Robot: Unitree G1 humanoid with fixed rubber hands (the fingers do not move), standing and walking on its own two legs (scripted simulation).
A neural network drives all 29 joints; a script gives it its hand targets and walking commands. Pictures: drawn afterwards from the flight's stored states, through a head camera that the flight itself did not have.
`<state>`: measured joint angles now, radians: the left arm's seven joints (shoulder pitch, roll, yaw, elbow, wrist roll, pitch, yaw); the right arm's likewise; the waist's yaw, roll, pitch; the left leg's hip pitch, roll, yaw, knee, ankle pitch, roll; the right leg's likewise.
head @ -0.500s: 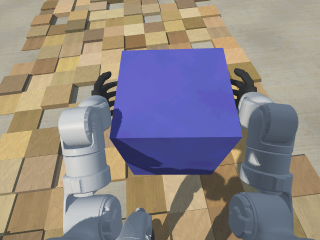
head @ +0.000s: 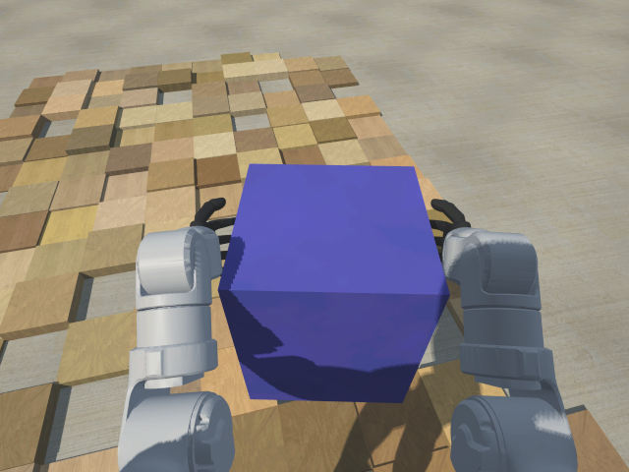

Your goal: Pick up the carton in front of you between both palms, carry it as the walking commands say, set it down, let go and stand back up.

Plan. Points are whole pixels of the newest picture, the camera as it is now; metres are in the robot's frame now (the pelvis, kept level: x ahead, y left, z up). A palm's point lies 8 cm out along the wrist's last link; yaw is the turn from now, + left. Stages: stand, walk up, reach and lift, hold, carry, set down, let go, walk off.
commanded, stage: carry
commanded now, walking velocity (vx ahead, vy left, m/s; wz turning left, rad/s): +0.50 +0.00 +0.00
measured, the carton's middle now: (328, 287) +0.36 -0.01 +0.06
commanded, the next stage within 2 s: none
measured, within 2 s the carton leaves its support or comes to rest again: neither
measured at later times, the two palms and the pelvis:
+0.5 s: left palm (234, 175) +0.59 +0.14 +0.07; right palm (405, 169) +0.60 -0.16 +0.07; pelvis +0.33 -0.02 -0.03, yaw +1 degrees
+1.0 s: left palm (257, 81) +0.89 +0.12 +0.10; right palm (392, 80) +0.89 -0.18 +0.09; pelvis +0.62 -0.04 -0.01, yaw +1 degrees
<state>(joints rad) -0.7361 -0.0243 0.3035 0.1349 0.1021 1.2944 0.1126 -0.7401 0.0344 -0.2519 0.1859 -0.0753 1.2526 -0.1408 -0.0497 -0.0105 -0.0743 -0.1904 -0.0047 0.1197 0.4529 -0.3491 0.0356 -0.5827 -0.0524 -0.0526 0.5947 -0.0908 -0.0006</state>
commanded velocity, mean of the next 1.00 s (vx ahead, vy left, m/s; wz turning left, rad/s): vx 0.50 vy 0.00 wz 0.00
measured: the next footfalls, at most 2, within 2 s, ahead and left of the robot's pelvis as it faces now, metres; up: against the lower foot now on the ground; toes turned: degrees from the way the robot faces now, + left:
right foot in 0.08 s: +0.20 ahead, -0.11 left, -0.02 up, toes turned -7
left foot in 0.50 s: +0.53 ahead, +0.09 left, -0.01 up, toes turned +10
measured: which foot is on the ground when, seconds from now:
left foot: down 0.00-0.10, up 0.12-0.48, down 0.50-0.96, up 0.98-1.00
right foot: up 0.00-0.06, down 0.08-0.56, up 0.58-0.92, down 0.94-1.00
